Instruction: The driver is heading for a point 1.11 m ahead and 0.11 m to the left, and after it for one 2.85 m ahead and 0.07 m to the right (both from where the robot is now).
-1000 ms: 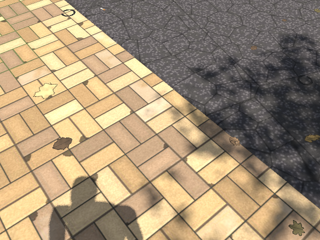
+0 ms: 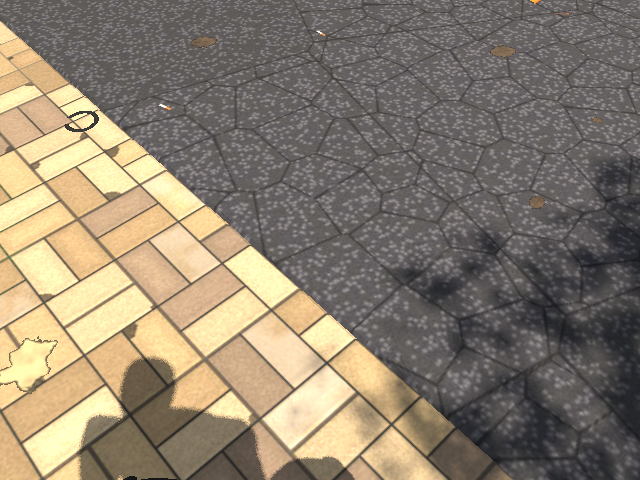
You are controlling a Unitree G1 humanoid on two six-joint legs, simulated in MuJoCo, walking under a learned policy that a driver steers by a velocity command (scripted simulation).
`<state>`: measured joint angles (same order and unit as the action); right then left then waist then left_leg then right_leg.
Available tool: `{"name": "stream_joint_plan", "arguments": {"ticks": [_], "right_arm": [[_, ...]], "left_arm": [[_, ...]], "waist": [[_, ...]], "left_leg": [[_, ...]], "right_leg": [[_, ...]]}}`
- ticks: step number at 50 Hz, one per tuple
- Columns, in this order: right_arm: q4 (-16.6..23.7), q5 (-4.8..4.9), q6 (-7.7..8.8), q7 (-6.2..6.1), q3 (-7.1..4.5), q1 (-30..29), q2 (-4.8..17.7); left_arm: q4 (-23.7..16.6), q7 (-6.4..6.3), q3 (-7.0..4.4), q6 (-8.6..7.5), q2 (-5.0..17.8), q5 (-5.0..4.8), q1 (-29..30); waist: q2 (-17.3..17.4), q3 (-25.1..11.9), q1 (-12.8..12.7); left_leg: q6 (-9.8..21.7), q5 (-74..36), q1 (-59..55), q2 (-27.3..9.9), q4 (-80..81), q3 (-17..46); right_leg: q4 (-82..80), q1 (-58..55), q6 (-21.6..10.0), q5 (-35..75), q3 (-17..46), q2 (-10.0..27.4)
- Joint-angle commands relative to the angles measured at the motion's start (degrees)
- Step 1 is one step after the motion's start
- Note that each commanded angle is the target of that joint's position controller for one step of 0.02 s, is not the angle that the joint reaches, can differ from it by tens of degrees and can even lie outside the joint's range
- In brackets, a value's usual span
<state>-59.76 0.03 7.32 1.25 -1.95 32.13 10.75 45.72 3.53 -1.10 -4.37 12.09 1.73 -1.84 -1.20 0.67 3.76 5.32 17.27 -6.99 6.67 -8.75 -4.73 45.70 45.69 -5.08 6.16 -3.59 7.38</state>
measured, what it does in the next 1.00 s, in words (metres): walks ahead: right foot, then left foot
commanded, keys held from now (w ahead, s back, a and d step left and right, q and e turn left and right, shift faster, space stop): w+shift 0.60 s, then w+q+shift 0.30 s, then w+e+shift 0.10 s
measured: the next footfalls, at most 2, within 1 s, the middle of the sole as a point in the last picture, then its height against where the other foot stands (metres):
right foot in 0.14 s outside the picture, level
left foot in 0.60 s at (275, 344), level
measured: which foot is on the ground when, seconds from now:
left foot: down 0.00-0.16, up 0.18-0.58, down 0.60-1.00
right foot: up 0.00-0.12, down 0.14-0.62, up 0.64-1.00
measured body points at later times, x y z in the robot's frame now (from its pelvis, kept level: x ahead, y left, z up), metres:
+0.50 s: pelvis +0.48 -0.01 +0.00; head +0.51 -0.01 +0.44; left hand +0.37 +0.23 -0.14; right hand +0.73 -0.21 -0.08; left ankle +0.72 +0.13 -0.68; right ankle +0.32 -0.07 -0.73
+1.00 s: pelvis +0.98 +0.03 -0.01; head +1.02 +0.03 +0.44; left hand +1.23 +0.26 -0.06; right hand +0.92 -0.25 -0.13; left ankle +0.78 +0.08 -0.73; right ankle +1.22 -0.08 -0.70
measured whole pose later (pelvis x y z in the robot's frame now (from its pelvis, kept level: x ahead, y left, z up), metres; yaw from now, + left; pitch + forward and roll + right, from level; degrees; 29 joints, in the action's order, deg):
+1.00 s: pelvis +0.98 +0.03 -0.01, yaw +12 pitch +2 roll +0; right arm -55.7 0.4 6.4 1.2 -3.6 31.0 15.1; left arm 38.2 2.3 1.5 -5.2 13.4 2.1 5.1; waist -0.1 1.6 8.0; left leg 5.6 20.5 -10.9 4.9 -8.5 8.6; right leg 29.3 36.3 -2.2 5.2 -1.1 3.8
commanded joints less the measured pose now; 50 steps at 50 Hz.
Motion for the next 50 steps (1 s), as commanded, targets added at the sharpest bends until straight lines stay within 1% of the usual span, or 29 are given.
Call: {"name": "stream_joint_plan", "arguments": {"ticks": [1, 4, 6, 7, 8, 9, 10, 11, 12, 14, 17, 21, 23, 25, 27, 29, 30, 31, 32, 33, 34, 35, 37, 39, 43, 45, 47, 49, 50], "right_arm": [[3.2, 0.32, 1.57, -0.77, -0.62, -0.7, 8.1], [2.6, -0.87, 0.58, -1.87, -0.87, 0.1, 11.4], [2.4, -2.50, -1.15, -3.02, -1.67, -2.0, 14.1], [3.1, -2.63, -1.69, -3.11, -1.90, -4.9, 14.2], [4.9, -2.81, -1.28, -2.48, -0.88, -5.7, 8.7], [6.8, 1.71, -0.08, -0.78, 0.25, 2.7, 2.2], [7.9, 1.12, 0.18, -1.51, -0.37, -4.4, 7.7], [9.6, 0.76, 0.34, -1.44, -0.60, -11.1, 8.4], [10.0, 0.15, 0.19, -1.19, -0.26, -12.9, 7.0], [10.7, -2.08, -1.61, 0.24, 0.51, -12.3, 3.8], [14.0, -2.97, -2.99, 1.51, 1.04, -19.3, 3.6], [19.2, -2.13, -2.24, 2.43, 2.23, -32.7, 4.0], [20.2, -1.29, -2.06, 2.69, 2.62, -36.3, 3.9], [20.7, -1.17, -2.05, 2.14, 2.27, -37.7, 5.8], [20.1, -1.78, -2.02, 1.35, 1.35, -34.7, 8.3], [15.4, -1.62, -2.18, -0.19, -0.56, -17.9, 12.3], [11.7, -2.04, -2.50, -1.24, -1.81, -6.2, 14.5], [9.7, -2.70, -2.90, -2.21, -3.30, 3.2, 19.4], [9.4, -3.30, -3.02, -1.26, -4.10, -0.7, 21.1], [10.3, -2.08, -3.14, -0.24, -4.04, -6.8, 16.6], [10.0, -1.51, -2.66, 0.06, -3.28, -9.8, 13.1], [8.9, -1.67, -2.49, 0.23, -2.75, -10.7, 10.2], [7.4, -1.36, -2.13, -0.63, -1.80, -10.6, 7.7], [6.9, -0.27, -1.33, -1.08, -2.02, -9.5, 8.9], [8.7, -0.14, -0.49, -0.63, -3.01, -9.1, 11.4], [8.9, 0.44, -0.22, -0.07, -3.87, -7.2, 13.6], [7.8, 1.19, 0.08, 0.06, -3.76, -4.1, 13.7], [6.8, 0.47, 0.07, -0.19, -3.55, -1.9, 14.0], [6.3, -0.28, -0.17, -0.55, -3.73, -1.3, 15.2]], "left_arm": [[-4.7, 0.20, 0.63, -0.61, 1.6, -0.85, 7.5], [-4.3, -0.98, -0.35, -0.64, 4.9, -0.65, 4.6], [0.3, -2.43, -2.21, -0.56, 9.1, -0.80, -12.3], [3.7, -3.40, -3.39, -0.37, 11.1, -0.19, -23.4], [5.1, -4.34, -4.76, -0.07, 15.7, 1.00, -31.6], [5.0, -3.38, -5.30, -0.05, 16.5, 1.75, -27.5], [4.6, -2.41, -5.12, -0.20, 12.2, 0.65, -22.0], [5.0, -2.14, -4.24, -0.88, 8.5, 0.28, -18.9], [6.0, -1.99, -3.59, -1.39, 5.5, 0.75, -17.7], [7.9, -2.69, -2.45, -2.29, 3.3, 0.34, -17.8], [9.5, -2.64, -2.40, -3.69, 4.9, -1.26, -20.4], [9.6, -2.02, -2.25, -4.68, 6.0, -2.03, -23.3], [10.5, -2.29, -2.36, -5.07, 8.1, -2.58, -26.6], [11.3, -2.65, -2.27, -4.77, 9.4, -2.24, -28.5], [11.4, -3.47, -2.51, -3.91, 11.9, -1.17, -28.6], [11.6, -4.70, -3.12, -2.14, 14.3, 0.37, -26.7], [10.9, -5.01, -3.24, -1.54, 14.3, 0.66, -24.0], [9.2, -4.66, -2.42, -1.80, 9.4, 1.18, -23.2], [7.3, -2.87, -1.10, -3.05, 2.8, -3.26, -32.3], [6.0, -3.43, -1.58, -3.48, 8.0, -2.20, -24.8], [3.8, -3.41, -1.58, -3.90, 8.5, -1.53, -17.2], [2.7, -3.33, -1.10, -4.04, 7.0, -0.58, -14.9], [0.6, -2.39, -0.36, -2.42, 4.6, 1.79, -13.6], [-1.7, -1.63, 0.05, -1.14, 4.0, 2.55, -11.2], [-8.3, -0.60, 1.34, -1.04, 4.6, 1.08, 3.6], [-9.1, -0.52, 1.52, -1.18, 4.9, 0.08, 5.8], [-9.5, -1.01, 1.31, -1.12, 6.0, -0.03, 7.2], [-10.2, -1.77, 0.55, -1.12, 7.7, 0.19, 7.9], [-9.3, -2.21, -0.19, -1.10, 9.3, 0.29, 4.2]], "waist": [[2.7, 9.5, -1.9], [6.7, 3.1, -4.4], [9.3, -6.4, -12.7], [8.4, -10.8, -18.2], [0.4, -16.4, -18.7], [-17.3, -22.1, -9.0], [-6.3, -14.5, -9.7], [-0.4, -7.0, -9.0], [4.9, -2.4, -6.6], [3.5, 0.7, -2.1], [1.1, 6.1, -1.4], [1.3, 9.3, -4.1], [0.2, 9.3, -5.7], [-0.8, 7.9, -6.1], [-4.3, 2.8, -3.7], [-7.1, -6.7, 4.9], [-6.2, -11.3, 10.7], [2.3, -17.4, 11.7], [22.2, -24.9, 1.6], [10.1, -17.2, 2.3], [4.2, -9.0, 1.9], [-1.1, -4.2, -0.5], [-0.7, -0.3, -4.9], [1.2, 2.8, -6.2], [2.3, 8.2, -3.7], [3.2, 6.1, -1.9], [3.9, 5.2, -0.1], [5.3, 3.3, 0.6], [6.4, 0.0, -1.2]], "left_leg": [[3.2, -38.9, 11.8, -14.5, 10.0, 4.1], [1.4, -71.6, -2.5, -16.5, -1.9, 2.3], [1.4, -78.4, -3.6, -18.2, -24.0, 2.2], [1.8, -68.6, 3.7, -16.6, -40.0, 1.2], [3.0, -34.1, 18.4, -11.0, -62.2, 1.5], [0.9, 8.3, 42.5, -0.9, -80.8, 8.3], [3.1, 2.6, 49.4, -6.0, -79.8, 10.6], [3.2, -2.2, 50.1, -8.2, -76.1, 9.9], [3.0, -3.3, 47.7, -10.1, -72.4, 10.0], [1.6, -3.6, 42.9, -12.7, -67.2, 10.3], [-0.9, -6.5, 47.9, -15.3, -60.3, 7.1], [-1.4, -23.7, 41.1, -13.8, -35.9, 0.3], [0.0, -29.9, 36.2, -11.3, -28.5, -2.1], [1.3, -29.7, 36.4, -9.0, -23.8, -3.4], [2.7, -22.1, 32.8, -4.8, -22.5, -4.2], [4.4, -13.5, 16.5, -2.2, -22.9, -2.2], [5.7, -10.4, 4.3, -5.1, -21.9, 0.2], [6.8, 2.1, -7.3, -17.1, -25.7, 12.8], [16.4, 12.9, -21.8, -28.8, -12.3, 50.2], [14.9, 12.3, -17.7, -24.9, -7.3, 49.2], [13.5, 4.8, -8.8, -22.7, -6.9, 39.8], [12.4, -1.6, 0.2, -20.4, -5.7, 34.4], [11.4, -3.5, 12.8, -15.9, -3.3, 28.6], [12.3, -2.9, 18.4, -14.4, -0.3, 26.8], [10.6, -11.9, 29.8, -9.7, 4.9, 20.6], [8.6, -20.9, 28.9, -9.9, 4.9, 20.2], [7.1, -28.0, 18.2, -11.7, 5.1, 18.2], [4.9, -43.6, 6.7, -12.9, -0.7, 15.5], [3.9, -55.3, 1.8, -13.5, -6.9, 13.9]], "right_leg": [[-10.9, -12.9, -1.5, 6.2, -4.2, -4.1], [-14.0, -17.9, -3.4, -2.9, -6.4, -10.5], [-14.7, -33.7, -5.3, -11.0, -4.1, -12.7], [-16.9, -46.3, -6.7, -13.6, -1.9, -9.9], [-12.8, -59.7, -8.0, -29.0, 12.3, 3.2], [-25.6, -72.7, -16.1, -41.7, 49.2, 15.6], [-30.8, -67.2, -14.4, -43.2, 46.6, 12.5], [-31.9, -58.1, -13.0, -35.7, 36.9, 10.9], [-33.5, -49.5, -11.5, -29.0, 30.7, 8.8], [-36.2, -38.5, -8.4, -26.9, 22.2, 4.4], [-41.1, -33.3, -7.8, -20.9, 15.3, 1.7], [-44.5, -28.8, -5.5, -0.3, 5.6, -3.3], [-47.8, -33.1, -4.5, 9.1, 4.6, -1.5], [-45.5, -43.8, -3.5, 23.6, 2.9, -0.3], [-36.5, -53.1, -2.6, 44.1, 2.0, 1.7], [-14.9, -53.5, -2.2, 51.4, 1.7, 3.3], [1.4, -46.6, -2.0, 42.1, 0.8, 1.7], [24.4, -34.7, -2.7, 9.2, 0.5, -3.8], [43.8, -11.1, 0.1, -32.7, 7.1, -13.9], [42.8, -2.6, -1.6, -27.3, 8.7, -8.4], [38.5, -1.3, -1.6, -22.0, 8.1, -5.7], [33.8, -3.9, -1.0, -20.8, 7.8, -3.9], [27.5, -9.1, 1.3, -22.0, 7.9, -1.8], [21.3, -8.3, 3.9, -24.0, 6.8, -0.4], [-2.6, -15.6, 7.1, -7.5, 2.6, -1.8], [-8.8, -23.1, 6.8, 1.3, 1.6, -4.3], [-13.9, -22.1, 4.6, 5.3, 0.6, -4.5], [-17.8, -21.5, 1.5, 1.1, -1.3, -6.4], [-17.4, -24.0, 0.1, -3.7, -2.5, -8.6]]}}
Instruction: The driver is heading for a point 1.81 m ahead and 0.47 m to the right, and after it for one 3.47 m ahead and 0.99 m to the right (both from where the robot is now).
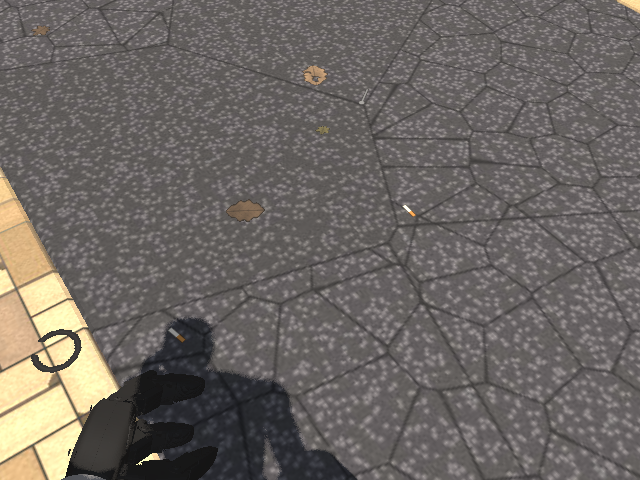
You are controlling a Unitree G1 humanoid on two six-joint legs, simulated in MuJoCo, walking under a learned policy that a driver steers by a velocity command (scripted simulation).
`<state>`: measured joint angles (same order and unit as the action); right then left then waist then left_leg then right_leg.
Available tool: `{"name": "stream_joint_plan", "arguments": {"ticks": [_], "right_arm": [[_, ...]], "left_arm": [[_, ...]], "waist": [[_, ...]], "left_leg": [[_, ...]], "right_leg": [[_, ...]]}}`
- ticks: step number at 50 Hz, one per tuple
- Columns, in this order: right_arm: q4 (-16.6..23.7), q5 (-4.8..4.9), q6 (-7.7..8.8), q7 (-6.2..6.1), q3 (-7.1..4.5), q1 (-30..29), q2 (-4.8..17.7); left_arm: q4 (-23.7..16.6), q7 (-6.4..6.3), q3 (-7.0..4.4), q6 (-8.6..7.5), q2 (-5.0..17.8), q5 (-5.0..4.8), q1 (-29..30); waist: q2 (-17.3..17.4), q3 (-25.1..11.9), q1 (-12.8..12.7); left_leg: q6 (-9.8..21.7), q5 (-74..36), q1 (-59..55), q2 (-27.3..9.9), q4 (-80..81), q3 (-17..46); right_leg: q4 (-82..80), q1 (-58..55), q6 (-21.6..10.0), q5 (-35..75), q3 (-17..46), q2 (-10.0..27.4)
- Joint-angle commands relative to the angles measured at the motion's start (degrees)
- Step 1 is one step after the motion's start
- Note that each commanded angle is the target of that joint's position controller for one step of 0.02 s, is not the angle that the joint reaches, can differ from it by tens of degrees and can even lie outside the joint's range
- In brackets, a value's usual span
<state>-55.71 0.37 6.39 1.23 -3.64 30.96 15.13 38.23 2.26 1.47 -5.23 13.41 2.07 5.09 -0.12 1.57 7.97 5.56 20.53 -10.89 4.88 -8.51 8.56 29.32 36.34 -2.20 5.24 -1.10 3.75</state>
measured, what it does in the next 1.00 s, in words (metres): walks ahead, turning right: right foot, then left foot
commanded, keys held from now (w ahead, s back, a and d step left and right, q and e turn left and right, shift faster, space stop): w+e+shift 0.70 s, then w+q+shift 0.30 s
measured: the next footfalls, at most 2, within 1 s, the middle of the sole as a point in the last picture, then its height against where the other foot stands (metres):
right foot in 0.06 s outside the picture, level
left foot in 0.46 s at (275, 386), level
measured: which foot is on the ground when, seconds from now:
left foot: down 0.00-0.04, up 0.06-0.44, down 0.46-0.90, up 0.92-1.00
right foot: up 0.00-0.04, down 0.06-0.48, up 0.50-0.88, down 0.90-1.00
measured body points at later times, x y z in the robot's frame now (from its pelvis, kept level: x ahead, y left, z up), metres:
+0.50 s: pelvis +0.48 -0.05 -0.01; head +0.51 -0.06 +0.44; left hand +0.49 +0.24 -0.14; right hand +0.70 -0.32 -0.05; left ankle +0.63 +0.04 -0.73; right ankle +0.24 -0.11 -0.69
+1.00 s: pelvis +0.88 -0.26 -0.01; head +0.90 -0.28 +0.44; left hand +1.15 -0.14 -0.11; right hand +0.73 -0.47 -0.14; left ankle +0.80 -0.03 -0.60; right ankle +0.89 -0.34 -0.73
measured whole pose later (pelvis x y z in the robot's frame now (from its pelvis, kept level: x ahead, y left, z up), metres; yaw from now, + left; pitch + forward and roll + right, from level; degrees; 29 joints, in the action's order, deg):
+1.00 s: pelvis +0.88 -0.26 -0.01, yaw -30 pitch +1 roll +0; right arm -51.3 0.4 3.8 0.5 -1.0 24.9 13.9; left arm 42.8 1.3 -0.9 -3.7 14.8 3.5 -8.0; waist 0.1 2.2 4.1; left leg 4.7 16.6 15.4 -3.9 -72.9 1.6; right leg 35.8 22.4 -4.9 -13.6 -6.7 -1.1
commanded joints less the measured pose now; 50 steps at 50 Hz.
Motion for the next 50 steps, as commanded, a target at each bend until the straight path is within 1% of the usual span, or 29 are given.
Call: {"name": "stream_joint_plan", "arguments": {"ticks": [1, 2, 3, 4, 5, 6, 7, 8, 11, 15, 20, 22, 23, 24, 25, 26, 27, 28, 32, 37, 40, 42, 43, 44, 45, 46, 47, 48, 50], "right_arm": [[1.9, -1.60, 0.12, -1.12, -2.32, -0.4, 12.1], [2.2, -2.51, -0.58, -1.70, -2.38, -2.4, 12.2], [3.6, -3.27, -0.82, -2.03, -1.56, -4.1, 9.0], [6.4, -0.33, -0.20, -0.69, 0.54, 3.2, 0.2], [6.7, -1.18, 0.74, -1.15, 0.15, -1.2, 5.4], [9.1, -1.55, 1.13, -1.24, 0.23, -10.2, 6.5], [10.7, -2.56, 1.52, -1.06, 0.68, -15.2, 6.4], [12.0, -3.50, 1.30, -0.83, 0.90, -18.2, 5.5], [15.5, -4.96, -0.74, 0.24, 1.93, -19.2, 3.5], [21.9, -3.34, -1.09, 1.61, 3.74, -32.7, 2.8], [22.7, -2.20, -1.08, 0.40, 2.98, -34.0, 5.9], [20.1, -2.45, -0.65, -1.00, 1.34, -24.2, 9.1], [18.2, -2.93, -0.35, -2.08, 0.25, -14.5, 11.3], [17.1, -4.41, -0.36, -3.37, -1.26, -2.0, 16.0], [17.4, -5.07, -0.91, -2.89, -2.01, -5.8, 19.2], [18.2, -4.33, -1.43, -2.54, -1.81, -11.2, 13.9], [18.4, -3.77, -1.42, -2.25, -0.55, -14.3, 8.5], [17.1, -3.87, -1.29, -1.97, -0.09, -14.3, 6.6], [11.7, -1.67, 0.55, -1.14, 0.61, -10.8, 3.9], [9.6, -1.80, 1.87, -0.92, 0.69, -12.1, 5.0], [7.1, -1.37, 1.60, -0.84, 0.29, -7.7, 9.7], [5.7, -1.15, 0.39, -1.46, -0.38, -6.1, 14.4], [5.2, -1.27, -0.42, -1.80, -0.59, -6.3, 16.1], [5.3, -0.91, -1.06, -1.98, -0.49, -7.4, 16.2], [6.9, -1.56, -1.21, -1.33, 0.81, -4.6, 9.6], [9.8, 1.29, -0.92, -0.80, 2.08, 2.8, 3.2], [10.7, 0.92, -1.04, -1.44, 0.56, -6.6, 9.8], [11.3, 0.82, -1.03, -1.16, 0.70, -9.4, 8.4], [8.7, -0.29, -2.51, -0.19, 1.11, -7.9, 5.4]], "left_arm": [[0.3, -1.49, -3.69, -0.26, 9.5, -0.24, -10.5], [4.0, -2.24, -4.79, -0.07, 11.2, -0.36, -22.5], [6.6, -3.08, -6.04, 0.20, 14.3, 0.44, -34.6], [7.6, -2.53, -7.70, 0.28, 20.5, 1.63, -35.1], [7.6, -1.39, -7.59, 0.98, 15.6, -0.56, -31.4], [7.0, -1.05, -7.07, 0.67, 12.4, -0.80, -26.3], [7.8, -0.83, -6.83, 0.50, 10.3, -0.92, -26.0], [9.0, -1.05, -6.21, 0.49, 8.1, -0.93, -26.6], [11.4, -1.90, -5.91, -0.27, 7.6, -1.87, -28.8], [9.4, -1.86, -7.14, -0.92, 10.6, -1.70, -27.1], [9.6, -1.16, -8.37, -0.72, 13.2, -2.99, -31.3], [9.7, -1.34, -8.82, -0.31, 15.4, -2.56, -31.6], [9.1, -1.12, -8.84, -0.45, 15.3, -2.51, -29.9], [7.0, -1.26, -7.05, -0.95, 8.6, -2.22, -28.5], [3.5, -1.58, -5.60, -0.54, 4.3, -4.91, -34.3], [5.0, -2.20, -5.65, 0.69, 7.8, -3.14, -30.9], [5.0, -1.72, -5.85, 1.34, 8.7, -1.92, -25.9], [4.7, -1.02, -5.80, 1.81, 7.9, -1.37, -23.1], [0.2, 1.18, -4.84, 4.77, 4.0, -0.22, -16.5], [-5.7, 3.26, -3.11, 4.22, 4.1, -0.01, -6.6], [-5.8, 3.24, -2.43, 3.33, 4.6, 0.00, -3.5], [-3.9, 2.10, -3.34, 3.07, 7.9, 1.02, -8.2], [-1.1, 1.19, -4.30, 2.98, 9.8, 1.36, -17.4], [2.5, 0.09, -5.49, 2.77, 12.2, 1.93, -28.7], [4.2, -1.22, -6.92, 2.62, 17.8, 2.91, -33.1], [1.9, -1.62, -7.69, 2.08, 21.8, 3.04, -30.9], [2.3, -1.81, -7.74, 2.11, 18.1, 1.56, -29.9], [3.8, -1.94, -6.64, 1.37, 14.8, 1.28, -26.2], [5.1, -1.75, -5.57, 0.15, 9.9, 0.68, -21.6]], "waist": [[6.9, -5.3, -9.3], [6.6, -10.5, -15.3], [3.3, -16.5, -20.3], [-19.1, -23.1, -13.1], [-14.3, -19.7, -13.7], [-7.1, -9.9, -12.9], [-0.1, -6.9, -12.6], [2.3, -3.2, -11.0], [-1.7, -0.3, -6.6], [-2.0, 5.1, -7.6], [-2.6, 1.0, -9.8], [-0.8, -6.4, -5.0], [-0.5, -11.6, 0.1], [6.6, -20.4, 4.1], [23.2, -26.2, -2.6], [14.2, -17.1, -3.4], [6.8, -9.7, -3.0], [2.7, -4.8, -3.6], [6.0, 0.5, -7.1], [3.0, 4.8, -9.5], [1.8, 7.0, -9.3], [4.5, 1.8, -13.1], [6.1, -3.6, -17.8], [5.6, -9.1, -23.9], [-2.2, -16.1, -21.1], [-13.7, -27.3, -14.1], [-3.4, -22.6, -17.6], [-2.9, -10.3, -14.3], [-1.3, -1.8, -9.3]], "left_leg": [[2.7, -67.0, 3.9, -12.5, -17.3, -1.0], [1.8, -66.2, 7.8, -11.4, -31.3, -3.3], [1.6, -52.2, 19.7, -9.6, -51.4, -5.3], [-1.9, -1.9, 43.4, 1.2, -75.0, -6.3], [-0.5, 2.3, 54.2, -1.0, -77.5, -3.7], [-0.3, -4.3, 57.1, -5.2, -74.4, -2.5], [-0.8, -5.9, 54.6, -6.8, -69.9, -2.9], [-1.4, -5.7, 51.8, -7.9, -65.9, -3.3], [-4.7, -0.6, 50.0, -9.3, -56.9, -3.8], [-7.7, -14.2, 39.9, -8.5, -33.9, -8.1], [-6.5, -23.6, 27.3, -5.3, -22.1, -8.1], [-5.1, -15.3, 15.8, -3.2, -20.1, -9.1], [-4.0, -11.4, 3.1, -7.2, -21.8, -6.4], [-2.4, 9.3, -9.5, -21.9, -20.5, 8.5], [2.7, 23.4, -14.8, -34.3, -7.9, 39.7], [3.7, 28.3, -7.3, -31.7, -6.3, 38.0], [2.9, 20.1, -0.4, -28.6, -7.0, 26.7], [2.4, 7.5, 6.0, -26.2, -6.1, 18.0], [-0.4, -14.9, 12.9, -22.3, -3.2, -0.6], [-1.7, -27.7, 20.6, -17.0, 3.7, -16.8], [0.8, -47.4, 19.9, -18.3, 7.2, -18.6], [1.6, -72.3, 12.0, -19.6, -4.0, -18.4], [1.5, -76.9, 12.0, -19.9, -16.2, -17.2], [1.0, -70.1, 18.0, -17.8, -32.8, -16.8], [0.9, -25.8, 31.2, -11.9, -55.4, -14.6], [0.1, 7.8, 47.5, -4.9, -75.9, -6.4], [0.7, 0.2, 51.9, -6.6, -77.4, -3.1], [0.5, -4.3, 53.7, -8.8, -73.8, -4.2], [-0.2, -7.2, 48.0, -12.4, -67.1, -4.2]], "right_leg": [[-0.4, -21.0, -4.4, -8.0, -5.2, -6.7], [0.2, -32.3, -5.8, -11.6, -5.1, -6.4], [4.5, -46.2, -7.8, -22.9, 3.7, 1.7], [-4.7, -62.2, -18.3, -36.1, 40.1, 17.0], [-13.6, -61.5, -18.9, -39.4, 54.0, 15.6], [-13.7, -53.4, -17.1, -32.3, 42.7, 12.9], [-13.4, -46.0, -16.1, -24.0, 35.9, 10.4], [-14.5, -38.7, -14.3, -18.1, 30.2, 6.7], [-17.1, -30.0, -15.6, -15.1, 27.3, 3.9], [-23.7, -14.4, -13.7, -11.7, 21.7, -0.2], [-17.7, -23.2, -8.6, 6.1, 22.2, 0.7], [-0.4, -26.8, -6.3, 19.7, 20.1, -1.3], [13.7, -19.8, -5.1, 15.1, 18.9, -3.8], [33.2, -11.1, -5.2, -8.8, 14.7, -6.9], [47.7, 2.9, -4.2, -33.3, 8.8, -10.4], [51.6, 9.3, -4.9, -27.8, 7.3, -4.7], [49.5, 10.2, -4.6, -23.7, 6.1, -2.4], [47.3, 8.9, -4.1, -22.2, 5.8, -0.8], [44.4, 10.4, -3.3, -20.8, 4.5, 3.0], [24.6, 3.6, -4.2, -5.9, 1.0, 1.1], [12.1, -8.8, -6.4, -4.2, -4.7, -4.3], [8.9, -17.2, -7.5, -11.2, -6.5, -8.1], [7.8, -27.5, -8.3, -14.5, -4.9, -8.7], [2.8, -41.9, -9.1, -13.6, -2.0, -6.9], [4.2, -55.8, -8.4, -27.9, 12.5, 6.5], [-4.0, -66.7, -11.1, -34.9, 41.8, 23.3], [-10.5, -58.5, -9.4, -35.0, 39.7, 20.3], [-11.8, -48.1, -9.0, -29.8, 30.1, 17.9], [-16.3, -33.6, -5.7, -21.4, 16.4, 12.0]]}}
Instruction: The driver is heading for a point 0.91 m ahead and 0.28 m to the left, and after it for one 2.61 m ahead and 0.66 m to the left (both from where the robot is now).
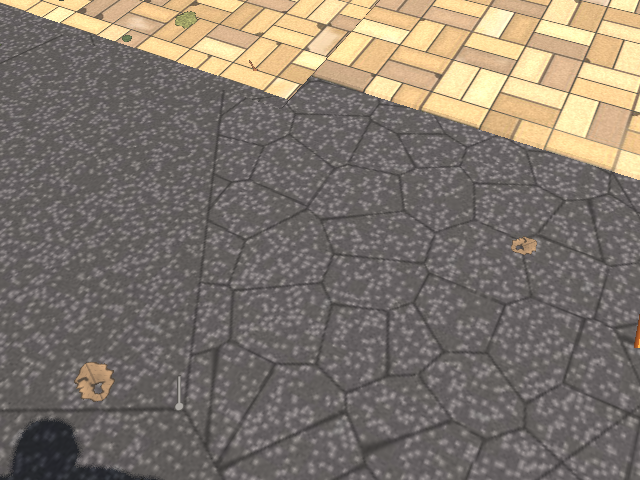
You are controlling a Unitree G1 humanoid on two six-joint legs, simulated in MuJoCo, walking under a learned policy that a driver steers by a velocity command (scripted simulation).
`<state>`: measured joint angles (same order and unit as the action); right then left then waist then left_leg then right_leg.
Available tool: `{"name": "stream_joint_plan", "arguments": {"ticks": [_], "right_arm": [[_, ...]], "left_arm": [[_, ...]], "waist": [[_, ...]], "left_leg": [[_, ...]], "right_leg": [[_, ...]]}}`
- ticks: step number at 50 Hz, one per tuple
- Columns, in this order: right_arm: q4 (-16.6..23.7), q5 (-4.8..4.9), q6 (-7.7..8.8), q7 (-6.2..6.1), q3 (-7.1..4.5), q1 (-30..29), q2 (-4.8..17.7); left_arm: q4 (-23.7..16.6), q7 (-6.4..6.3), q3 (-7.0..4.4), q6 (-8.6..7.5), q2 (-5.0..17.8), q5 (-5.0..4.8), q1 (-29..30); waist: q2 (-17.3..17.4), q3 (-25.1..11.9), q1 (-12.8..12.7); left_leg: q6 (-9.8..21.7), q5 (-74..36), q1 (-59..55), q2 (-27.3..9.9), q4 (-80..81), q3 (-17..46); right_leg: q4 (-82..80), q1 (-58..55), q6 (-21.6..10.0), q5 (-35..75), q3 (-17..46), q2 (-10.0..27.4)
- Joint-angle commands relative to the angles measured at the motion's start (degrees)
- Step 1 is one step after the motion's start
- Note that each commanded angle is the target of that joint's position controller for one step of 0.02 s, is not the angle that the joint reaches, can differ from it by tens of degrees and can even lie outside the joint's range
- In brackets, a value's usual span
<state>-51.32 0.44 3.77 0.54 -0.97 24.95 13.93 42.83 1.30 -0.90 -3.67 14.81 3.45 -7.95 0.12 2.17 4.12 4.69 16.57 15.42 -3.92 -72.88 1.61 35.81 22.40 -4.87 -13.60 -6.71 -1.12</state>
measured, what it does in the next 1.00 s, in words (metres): walks ahead, turning left: left foot, then right foot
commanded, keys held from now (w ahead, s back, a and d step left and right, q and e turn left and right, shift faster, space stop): w+q+shift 0.72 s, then w+shift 0.04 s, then w+e+shift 0.24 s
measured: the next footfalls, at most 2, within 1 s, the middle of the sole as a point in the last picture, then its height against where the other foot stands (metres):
left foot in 0.34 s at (266, 464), level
right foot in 0.80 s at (234, 283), level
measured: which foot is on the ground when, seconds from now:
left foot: up 0.00-0.32, down 0.34-0.80, up 0.82-1.00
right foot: down 0.00-0.34, up 0.36-0.78, down 0.80-1.00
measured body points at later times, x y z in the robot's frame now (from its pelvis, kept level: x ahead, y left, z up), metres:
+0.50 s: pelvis +0.45 +0.10 +0.00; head +0.47 +0.09 +0.44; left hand +0.55 +0.38 -0.08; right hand +0.57 -0.18 -0.13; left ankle +0.47 +0.10 -0.72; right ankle +0.45 -0.10 -0.61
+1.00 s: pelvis +0.88 +0.26 +0.02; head +0.89 +0.28 +0.47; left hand +0.66 +0.46 -0.11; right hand +1.20 +0.20 -0.05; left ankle +0.80 +0.34 -0.65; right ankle +0.94 +0.16 -0.72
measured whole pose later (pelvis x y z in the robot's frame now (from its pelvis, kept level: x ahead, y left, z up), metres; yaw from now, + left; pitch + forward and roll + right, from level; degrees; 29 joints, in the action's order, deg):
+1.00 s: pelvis +0.88 +0.26 +0.02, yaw +39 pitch +2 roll -2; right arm -38.5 -4.2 3.9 2.2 -0.9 5.1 18.3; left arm 49.4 0.1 -3.8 -4.0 18.6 1.2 -27.7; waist 1.4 -0.2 -4.0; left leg 2.7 20.1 31.6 0.5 -63.3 2.7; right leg 23.5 11.9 -2.3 -13.7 3.4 -4.7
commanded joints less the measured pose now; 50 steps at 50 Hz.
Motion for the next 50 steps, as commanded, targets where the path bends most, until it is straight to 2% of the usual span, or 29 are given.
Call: {"name": "stream_joint_plan", "arguments": {"ticks": [1, 4, 5, 8, 11, 13, 15, 16, 17, 18, 19, 20, 21, 22, 23, 25, 29, 33, 35, 37, 38, 39, 40, 41, 42, 43, 44, 47, 50], "right_arm": [[3.3, -0.92, -1.12, 1.09, -1.45, 1.2, 5.2], [4.2, -1.27, -3.27, 2.11, -2.02, -4.8, 3.8], [6.2, -1.30, -3.34, 2.47, -1.73, -8.0, 2.7], [8.9, -0.77, -2.79, 3.14, -1.14, -15.5, 2.2], [11.3, -1.14, -2.36, 4.32, -0.57, -20.0, 2.6], [10.7, -1.21, -2.35, 4.27, -1.05, -18.5, 4.6], [7.6, -0.78, -2.79, 3.65, -2.52, -5.3, 8.5], [4.6, -0.80, -3.08, 2.90, -3.96, 6.0, 11.1], [2.0, -0.59, -3.22, 1.60, -5.79, 14.5, 13.9], [1.9, 0.70, -3.91, 0.63, -6.77, 8.3, 15.7], [4.9, -1.53, -4.35, 0.84, -7.65, 2.5, 22.1], [7.1, -1.68, -4.17, 0.51, -7.81, 0.6, 20.3], [6.3, -1.84, -3.76, -0.08, -6.74, 0.1, 15.3], [5.4, -1.65, -3.09, -0.24, -5.96, -1.3, 12.9], [5.9, -1.31, -2.07, -0.55, -5.61, -2.7, 12.7], [6.2, -0.66, -0.41, -0.59, -4.81, -3.9, 11.4], [6.6, -0.24, 0.75, -0.15, -5.29, -1.4, 12.3], [5.8, -0.04, 0.35, 0.31, -6.09, 3.3, 13.3], [6.1, -0.25, 0.30, -0.13, -6.35, 2.4, 13.7], [6.8, -0.30, 0.62, -0.49, -6.69, -0.9, 15.6], [6.9, -0.83, 0.90, -0.31, -6.94, -2.1, 17.4], [7.0, -1.49, 1.36, -0.16, -6.71, -5.1, 17.3], [7.7, -2.12, 2.13, -0.39, -4.97, -5.6, 10.9], [10.0, 1.04, 2.26, 0.42, -2.69, 4.6, 3.1], [8.0, -0.93, 1.62, -0.16, -2.07, 2.9, 7.1], [8.7, -2.16, 1.33, 0.29, -2.33, -5.2, 9.0], [10.4, -2.87, 1.50, 0.72, -2.17, -10.1, 9.3], [15.2, -4.98, 0.74, 1.62, -0.70, -16.3, 6.6], [19.3, -4.95, 0.76, 2.31, 0.91, -21.5, 6.1]], "left_arm": [[0.9, -0.90, -2.85, -1.89, 7.3, -1.21, -8.6], [3.2, -0.52, -2.40, -3.56, 4.4, -2.84, -9.2], [3.6, -0.42, -2.50, -4.06, 5.0, -2.86, -10.1], [4.8, -0.51, -2.12, -4.59, 3.3, -2.33, -10.5], [5.4, -1.64, -2.38, -4.69, 6.4, -2.79, -11.3], [5.3, -2.74, -2.91, -3.95, 9.4, -2.74, -12.5], [3.9, -3.94, -4.24, -1.92, 14.0, -1.92, -9.6], [2.6, -4.01, -4.76, -0.74, 15.3, -1.56, -6.2], [2.2, -3.24, -4.83, 0.04, 14.6, -1.45, -4.1], [0.8, -1.64, -2.73, -0.56, 6.1, -1.22, -1.1], [-6.6, -1.29, -1.39, -1.98, 3.3, -2.09, -8.6], [-7.1, -1.47, -0.68, -3.67, 5.6, -1.20, -6.3], [-6.7, -1.43, -0.87, -4.40, 7.7, -1.30, -3.6], [-6.9, -1.52, -0.75, -4.14, 7.3, -0.77, -1.8], [-6.8, -1.62, -0.37, -3.01, 6.8, 0.35, -1.8], [-6.7, -1.38, 0.19, -0.24, 5.9, 1.10, -2.1], [-12.2, -0.30, 1.48, 0.42, 3.8, -0.22, 10.5], [-14.7, -0.17, 1.83, -0.02, 3.6, -1.42, 16.8], [-15.8, -0.37, 1.60, -0.48, 4.6, -1.67, 17.4], [-13.7, -1.12, 0.23, -0.79, 7.8, -1.81, 9.7], [-11.5, -1.85, -1.17, -1.03, 10.8, -2.14, 1.2], [-7.9, -2.81, -2.44, -1.12, 12.6, -2.15, -11.9], [-5.1, -3.92, -3.71, -1.37, 15.3, -0.80, -24.1], [-4.1, -3.22, -4.91, -1.38, 20.7, 0.41, -20.6], [-5.2, -1.95, -5.03, -0.85, 15.5, -0.36, -14.5], [-5.2, -1.39, -4.07, -0.89, 10.3, -1.16, -11.3], [-3.4, -1.05, -3.75, -0.94, 8.4, -1.28, -11.6], [2.2, -0.80, -2.90, -1.53, 6.7, -2.10, -16.6], [2.4, -1.26, -3.55, -1.81, 8.6, -2.60, -16.6]], "waist": [[-4.2, -2.1, -3.4], [-2.3, 2.7, -2.5], [-4.3, 3.6, -2.5], [-3.7, 5.7, -2.6], [-2.2, 6.8, -1.9], [-3.0, 3.3, -0.6], [-6.7, -4.5, 7.0], [-7.0, -9.3, 12.5], [-3.3, -11.8, 16.1], [12.2, -2.8, 10.7], [18.6, -12.4, -0.1], [7.2, -14.6, 1.9], [-2.5, -5.9, 0.2], [-6.6, -1.9, -2.7], [-6.8, 0.0, -4.5], [-6.3, 1.8, -6.7], [-3.0, 4.3, -2.3], [2.0, 0.9, 3.0], [3.2, 0.1, 2.6], [3.4, -4.8, -1.4], [3.8, -10.0, -6.0], [3.4, -15.2, -13.6], [-2.3, -21.0, -17.4], [-26.8, -27.3, -7.3], [-15.9, -20.1, -7.6], [-5.6, -12.2, -8.4], [-0.1, -7.3, -8.1], [-4.4, -1.8, -4.9], [-4.5, 1.0, -3.5]], "left_leg": [[0.0, -3.7, 18.7, -4.2, -1.9, 2.4], [-0.3, -7.0, 24.2, -5.4, 0.5, 1.3], [-0.4, -10.0, 25.7, -5.7, 3.1, 0.3], [0.7, -19.4, 26.0, -3.5, 12.9, -4.5], [3.5, -24.4, 20.8, -0.9, 26.7, -10.0], [5.2, -24.3, 14.6, 4.3, 30.6, -14.1], [6.9, -16.4, 0.9, 8.4, 29.8, -14.1], [8.6, -11.0, -10.3, 9.1, 29.4, -11.7], [10.9, -6.0, -21.2, 9.1, 33.9, -7.1], [12.6, -6.9, -21.4, 4.3, 37.7, 4.1], [25.0, -5.4, -35.6, -6.4, 46.6, 36.7], [25.2, 10.1, -35.9, -11.1, 58.7, 48.8], [21.2, 13.2, -26.0, -10.1, 61.9, 46.2], [18.3, 8.8, -17.0, -7.8, 61.7, 40.6], [17.1, 2.0, -10.4, -5.1, 61.1, 34.8], [15.9, -3.5, 0.2, -0.6, 62.3, 27.0], [12.9, -15.3, 4.7, 5.0, 64.0, 20.0], [9.5, -31.8, -7.1, 4.6, 59.7, 21.0], [8.3, -35.1, -10.3, 3.4, 57.3, 22.4], [5.7, -47.5, -11.6, 3.3, 50.3, 22.1], [4.6, -53.3, -12.7, 2.9, 41.1, 21.5], [3.9, -51.9, -9.6, 3.8, 28.0, 18.7], [3.7, -33.8, -1.1, 6.3, 8.7, 14.8], [-0.1, 8.7, 16.5, 15.8, -7.9, 8.5], [1.6, 6.3, 25.8, 10.7, -11.2, 8.3], [1.2, 2.3, 26.9, 8.2, -9.3, 7.9], [0.9, 1.1, 25.9, 6.6, -5.3, 7.1], [-1.1, 4.8, 25.0, 3.0, 4.7, 4.8], [-4.0, 2.1, 23.5, 0.1, 18.2, 2.9]], "right_leg": [[-24.5, -15.8, -2.9, -1.5, 18.4, 17.0], [-28.7, -14.6, 0.1, 5.8, 7.5, 13.4], [-29.5, -14.0, 0.3, 10.5, 4.5, 14.0], [-30.3, -14.3, 1.5, 23.1, -5.3, 9.8], [-30.1, -18.1, 3.3, 41.6, -10.5, 11.3], [-24.2, -24.6, 4.2, 61.8, -11.4, 11.8], [-7.1, -27.0, 4.2, 79.5, -10.3, 14.2], [7.7, -23.3, 3.2, 78.7, -8.6, 15.1], [28.9, -15.8, 2.5, 61.6, -8.2, 12.2], [52.2, 2.2, 3.6, -1.0, -6.3, -0.6], [65.3, 23.2, 6.3, -15.0, 5.5, -4.6], [62.2, 28.1, 5.1, -11.9, 12.5, -1.2], [55.2, 27.3, 4.9, -8.0, 13.1, 1.8], [48.3, 23.5, 5.2, -6.5, 12.9, 4.3], [44.7, 19.8, 6.0, -6.6, 12.8, 5.6], [37.3, 14.1, 8.0, -6.6, 11.5, 8.0], [16.0, 11.4, 9.2, 8.1, 7.3, 7.6], [2.0, 10.8, 7.7, 18.1, 5.8, 3.0], [-3.6, 7.4, 6.8, 18.1, 7.1, 2.0], [-6.9, -5.5, 5.5, 14.8, 7.0, -0.8], [-5.6, -13.9, 4.5, 10.4, 7.0, -1.2], [-5.2, -25.1, 3.2, 7.6, 6.3, 1.0], [-3.6, -36.8, 1.4, -10.6, 16.4, 10.0], [-17.6, -47.4, -7.8, -20.5, 55.8, 25.1], [-20.8, -42.4, -11.0, -30.7, 63.2, 23.3], [-20.5, -34.6, -11.1, -26.8, 52.8, 19.9], [-20.7, -27.1, -10.1, -18.4, 45.1, 17.2], [-22.1, -17.8, -8.8, -4.2, 35.9, 11.1], [-26.6, -10.1, -9.9, -0.2, 32.6, 10.4]]}}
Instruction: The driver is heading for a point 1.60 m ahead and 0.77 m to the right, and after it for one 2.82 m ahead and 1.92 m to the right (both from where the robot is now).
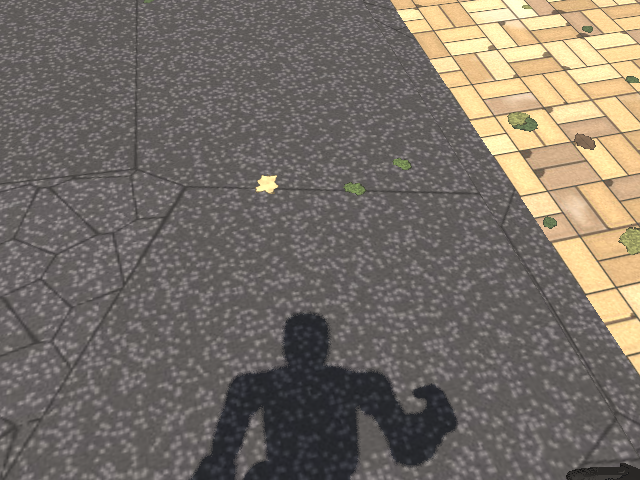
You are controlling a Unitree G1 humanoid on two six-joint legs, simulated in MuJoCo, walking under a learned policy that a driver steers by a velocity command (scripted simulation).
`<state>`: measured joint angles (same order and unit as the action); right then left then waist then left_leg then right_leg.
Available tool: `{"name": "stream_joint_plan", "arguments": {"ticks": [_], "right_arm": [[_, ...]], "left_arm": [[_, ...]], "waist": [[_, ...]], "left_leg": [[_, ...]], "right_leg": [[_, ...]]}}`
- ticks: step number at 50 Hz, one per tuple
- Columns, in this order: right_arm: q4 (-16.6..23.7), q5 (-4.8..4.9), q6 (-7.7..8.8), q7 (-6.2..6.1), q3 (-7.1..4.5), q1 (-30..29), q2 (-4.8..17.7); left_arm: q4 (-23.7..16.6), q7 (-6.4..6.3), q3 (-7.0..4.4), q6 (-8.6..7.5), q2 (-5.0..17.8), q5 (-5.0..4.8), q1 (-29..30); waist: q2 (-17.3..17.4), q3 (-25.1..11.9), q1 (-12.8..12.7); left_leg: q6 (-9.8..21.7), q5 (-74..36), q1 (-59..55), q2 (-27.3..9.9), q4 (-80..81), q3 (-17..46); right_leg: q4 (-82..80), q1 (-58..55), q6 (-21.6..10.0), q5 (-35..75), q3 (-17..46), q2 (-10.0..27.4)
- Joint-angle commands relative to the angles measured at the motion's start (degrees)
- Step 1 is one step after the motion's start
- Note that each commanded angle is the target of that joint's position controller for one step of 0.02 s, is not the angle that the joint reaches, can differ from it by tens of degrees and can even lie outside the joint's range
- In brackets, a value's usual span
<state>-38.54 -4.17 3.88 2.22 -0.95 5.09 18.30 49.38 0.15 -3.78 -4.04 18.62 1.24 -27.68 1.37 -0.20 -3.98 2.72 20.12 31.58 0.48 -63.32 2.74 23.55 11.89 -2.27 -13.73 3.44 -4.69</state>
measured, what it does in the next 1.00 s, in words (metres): walks ahead, turning right: left foot, then right foot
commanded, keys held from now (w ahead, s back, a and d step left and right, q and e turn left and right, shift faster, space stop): w+e+shift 0.92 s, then w+q+shift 0.08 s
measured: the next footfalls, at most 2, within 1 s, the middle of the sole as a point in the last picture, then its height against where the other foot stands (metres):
left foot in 0.18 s outside the picture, level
right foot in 0.60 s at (437, 401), level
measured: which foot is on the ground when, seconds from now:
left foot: up 0.00-0.16, down 0.18-0.60, up 0.62-1.00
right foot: down 0.00-0.18, up 0.20-0.58, down 0.60-1.00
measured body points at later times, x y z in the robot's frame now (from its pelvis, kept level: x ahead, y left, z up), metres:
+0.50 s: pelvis +0.43 -0.02 -0.02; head +0.46 -0.04 +0.43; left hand +0.76 +0.12 -0.07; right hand +0.27 -0.28 -0.14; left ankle +0.29 +0.14 -0.74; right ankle +0.57 -0.18 -0.68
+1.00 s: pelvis +0.86 -0.25 -0.02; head +0.88 -0.27 +0.43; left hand +1.07 -0.03 -0.14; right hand +0.88 -0.59 -0.07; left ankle +1.09 -0.28 -0.73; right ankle +0.65 -0.16 -0.74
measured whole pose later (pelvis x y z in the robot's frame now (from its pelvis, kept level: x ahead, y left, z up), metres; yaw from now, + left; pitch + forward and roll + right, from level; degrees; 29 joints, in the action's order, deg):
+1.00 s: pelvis +0.86 -0.25 -0.02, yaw -49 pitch +2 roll +0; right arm -32.9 -1.9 3.2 1.0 1.1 0.7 16.9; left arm 45.9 0.6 -4.2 -2.9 20.5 -0.1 -26.5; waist -0.8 0.7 -6.6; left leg -0.3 1.8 33.7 -2.8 -31.6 2.3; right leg 19.7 -8.3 -8.5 -26.5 16.4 -8.7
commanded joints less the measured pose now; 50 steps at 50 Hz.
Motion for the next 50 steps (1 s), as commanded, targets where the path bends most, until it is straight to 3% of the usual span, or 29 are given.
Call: {"name": "stream_joint_plan", "arguments": {"ticks": [1, 4, 6, 8, 9, 10, 11, 12, 13, 15, 18, 21, 24, 26, 28, 29, 30, 31, 32, 33, 34, 35, 37, 40, 43, 45, 47, 49, 50], "right_arm": [[7.7, 0.37, 0.88, 1.19, 1.62, -4.1, 1.2], [7.2, 2.23, 0.87, 1.49, 1.62, -4.4, 2.1], [6.6, 2.04, 0.89, 0.36, 0.65, -3.5, 4.1], [3.3, 0.90, 1.29, -1.42, -1.08, 6.5, 6.6], [2.7, -0.11, 1.66, -2.71, -2.50, 15.8, 10.1], [2.3, -1.31, 1.39, -3.67, -3.56, 21.4, 14.3], [2.0, 0.14, 0.62, -3.82, -4.08, 19.0, 13.9], [2.4, 0.85, 0.59, -3.63, -3.03, 14.4, 8.2], [1.6, 1.44, 0.97, -3.22, -2.40, 13.0, 5.0], [-0.4, 1.65, 1.65, -3.07, -1.85, 12.7, 2.7], [-3.8, 3.18, 3.06, -2.38, -1.83, 15.4, 1.3], [-5.1, 2.97, 3.79, -2.47, -1.95, 13.0, 1.7], [-6.3, 2.98, 3.82, -2.85, -2.49, 13.1, 4.4], [-6.7, 2.97, 3.42, -3.25, -3.25, 16.3, 8.0], [-5.8, 2.43, 1.57, -3.92, -4.35, 14.9, 12.1], [-4.7, 2.19, 0.66, -4.00, -4.52, 12.6, 12.7], [-4.7, 1.79, 0.26, -3.35, -4.30, 12.8, 10.9], [-2.2, 0.68, 0.70, -2.50, -1.76, 13.4, 1.5], [5.0, 2.47, 1.86, -2.50, -1.88, 15.4, 5.0], [5.1, 1.96, 3.05, -2.57, -1.70, 9.7, 7.5], [4.7, 2.04, 3.47, -2.69, -1.37, 9.0, 7.3], [4.2, 1.19, 3.04, -2.90, -1.02, 8.1, 6.5], [3.3, 0.01, 0.24, -2.90, -0.71, 10.5, 5.8], [7.3, 0.49, -1.50, -2.33, 0.12, 2.1, 3.5], [8.8, 2.07, -1.14, -1.27, 1.12, -3.4, 1.2], [9.0, 2.99, -0.88, -1.28, 0.91, -5.3, 2.1], [9.4, 2.63, -0.58, -1.12, 0.25, -6.5, 4.2], [6.2, 2.18, -0.30, -1.38, -0.98, 0.8, 6.4], [3.3, 2.24, -0.53, -2.07, -2.21, 10.4, 8.6]], "left_arm": [[-4.9, -0.12, -1.12, -1.35, 5.7, -0.23, 4.9], [-5.6, 1.07, -2.50, -1.47, 9.4, -1.12, 5.7], [-4.9, 1.51, -2.52, -1.44, 9.2, -1.67, 3.3], [-3.9, 1.62, -2.71, -1.30, 9.8, -1.90, 1.5], [-5.0, 1.61, -2.19, -1.79, 7.9, -2.41, 2.9], [-7.2, 1.03, -0.38, -1.81, -0.1, -3.24, 0.9], [-8.5, 0.70, -0.26, -0.85, 2.1, -2.75, 0.5], [-8.1, 0.69, -0.52, 0.16, 3.4, -1.35, 5.0], [-8.0, 1.30, -0.49, 0.71, 3.0, -0.54, 8.1], [-8.1, 2.52, -0.37, 2.16, 1.0, 0.23, 9.8], [-11.7, 3.58, 0.26, 3.82, -0.8, 0.67, 16.1], [-15.7, 4.71, 1.12, 3.80, -0.9, 0.47, 22.4], [-17.4, 6.14, 2.03, 3.76, -0.6, 0.53, 27.8], [-16.6, 5.93, 1.80, 3.71, 0.8, 0.28, 26.2], [-13.4, 4.92, 0.36, 3.50, 4.3, 0.18, 13.7], [-9.8, 4.01, -1.22, 3.42, 7.3, 0.28, 1.5], [-6.8, 2.40, -2.99, 3.60, 10.2, 0.04, -3.8], [-7.5, 1.16, -4.03, 4.40, 15.5, -1.00, 1.3], [-10.8, 1.00, -5.02, 5.11, 20.2, 0.20, 2.8], [-11.1, 0.34, -4.85, 5.15, 17.0, -0.18, 2.8], [-10.0, -0.31, -4.06, 4.65, 14.0, -0.13, 4.2], [-9.4, -0.54, -3.47, 3.74, 12.3, -0.11, 5.9], [-9.8, -0.69, -2.15, 2.06, 9.5, -0.23, 8.7], [-9.7, -0.02, -1.72, 0.39, 8.6, -0.87, 9.0], [-9.4, 0.66, -2.32, -0.05, 9.0, -1.39, 8.5], [-8.6, 0.89, -2.75, -0.06, 9.8, -1.97, 6.2], [-7.7, 0.36, -2.90, 0.30, 10.5, -2.09, 4.2], [-6.4, -0.09, -2.78, 0.25, 11.8, -1.33, 3.5], [-6.0, -0.02, -2.96, 0.52, 13.6, -0.33, 4.1]], "waist": [[-5.7, 4.0, 5.0], [-6.2, 3.1, 5.2], [-4.3, 2.0, 5.3], [-0.8, -5.1, 9.8], [2.3, -11.0, 14.8], [12.6, -17.3, 13.6], [14.1, -17.3, 11.0], [6.9, -8.4, 9.7], [3.2, -3.2, 9.1], [3.9, 1.4, 6.3], [4.7, 3.7, 4.9], [4.3, 5.1, 2.7], [0.6, 7.6, 2.6], [2.0, 4.4, 1.5], [4.6, -3.2, -6.1], [4.6, -8.9, -11.6], [-1.3, -10.2, -12.0], [-15.0, -5.9, -4.8], [-16.1, -20.8, -2.4], [-5.3, -15.7, -4.0], [-0.4, -6.0, -0.8], [3.3, -1.9, 2.0], [4.0, 2.1, 6.6], [1.8, 6.0, 6.3], [-1.6, 4.6, 3.7], [-3.2, 3.2, 1.4], [-2.8, 3.8, 0.2], [-3.5, -0.3, 3.2], [-2.7, -5.2, 8.1]], "left_leg": [[-2.7, -6.1, 0.9, -4.0, 16.2, 0.5], [-3.2, -16.5, -19.0, -0.5, 24.7, -3.1], [-2.7, -16.6, -22.2, -0.3, 29.5, -2.8], [-1.4, -11.2, -35.1, 0.8, 32.5, -3.4], [0.7, 0.3, -46.3, -9.1, 34.7, 6.7], [3.6, 21.9, -54.9, -25.7, 43.2, 30.7], [7.1, 29.7, -50.7, -28.3, 49.0, 45.5], [6.8, 26.0, -44.3, -25.1, 48.6, 36.8], [6.1, 14.7, -38.6, -22.0, 48.7, 26.7], [4.0, 0.6, -31.9, -17.7, 51.1, 14.4], [3.3, -16.6, -31.6, -17.2, 52.7, 4.2], [1.6, -26.2, -28.6, -14.5, 55.2, -7.2], [-0.3, -37.5, -24.8, -11.8, 57.8, -16.6], [-1.0, -66.3, -30.0, -12.4, 50.3, -18.0], [-1.0, -82.2, -32.1, -14.9, 31.3, -17.4], [-0.4, -79.6, -26.7, -15.5, 15.6, -16.0], [-1.5, -44.8, -14.7, -9.9, -5.2, -15.8], [-3.0, 8.6, 3.2, -0.4, -29.3, -14.3], [-3.8, 8.4, 17.4, 1.8, -36.7, -0.8], [-3.6, 2.9, 20.8, -1.6, -32.1, 2.4], [-3.5, 0.3, 19.5, -3.7, -25.7, 2.4], [-4.1, 0.9, 15.5, -5.6, -20.7, 2.2], [-5.7, 3.9, 7.6, -7.7, -12.7, 2.2], [-7.2, -1.4, 2.4, -8.0, 4.0, -1.2], [-6.2, -21.6, -6.4, -5.3, 18.9, -2.6], [-5.5, -25.7, -9.1, -3.6, 24.5, -2.3], [-4.2, -25.7, -8.9, -2.9, 31.6, -2.2], [-1.8, -18.1, -14.6, -0.8, 31.7, -3.3], [-0.8, -10.6, -23.3, 2.2, 29.8, -6.1]], "right_leg": [[-16.0, 6.3, -11.5, -0.3, 19.3, 12.1], [-18.9, 15.7, -9.5, 7.2, 16.4, 11.4], [-13.5, 10.4, -7.8, 13.8, 15.8, 11.7], [7.0, 8.7, -5.5, 26.2, 11.4, 7.1], [24.1, 16.6, -3.9, 18.9, 8.4, 4.0], [42.3, 28.1, -3.3, -13.6, 3.7, 0.3], [51.4, 34.3, -3.9, -10.8, 1.8, 2.5], [53.2, 37.2, -4.0, -6.2, 1.0, 6.1], [51.4, 37.0, -3.6, -3.9, 0.6, 7.7], [49.2, 35.0, -2.5, -2.9, 0.5, 9.8], [48.2, 38.9, -2.0, -0.6, -0.4, 11.6], [40.5, 37.0, -2.5, 7.8, -2.6, 11.5], [24.3, 24.7, -5.2, 15.1, -10.5, 8.1], [21.6, 16.9, -7.3, 13.4, -14.9, 2.9], [21.3, 3.5, -9.7, 7.3, -14.4, -0.7], [19.3, -11.0, -11.6, 5.2, -11.6, -1.7], [15.2, -24.1, -13.0, 2.6, -5.9, -0.5], [15.4, -26.4, -14.7, 11.6, 11.4, 9.4], [1.4, -41.2, -25.5, 0.9, 39.2, 18.6], [-6.9, -36.2, -23.5, -6.1, 43.3, 19.6], [-8.7, -25.4, -21.3, -4.5, 39.5, 18.1], [-8.8, -16.0, -20.0, -0.1, 34.7, 15.4], [-9.3, -0.9, -19.2, 6.1, 26.4, 11.1], [-13.0, 11.4, -18.2, 8.3, 20.1, 6.1], [-12.0, 12.9, -14.1, 15.8, 16.9, 2.7], [-11.2, 7.7, -12.8, 19.7, 18.9, 4.3], [-10.2, -0.5, -11.4, 22.8, 20.1, 6.0], [-2.7, -9.6, -9.4, 39.1, 17.8, 8.9], [8.1, -10.7, -8.3, 47.7, 14.4, 8.0]]}}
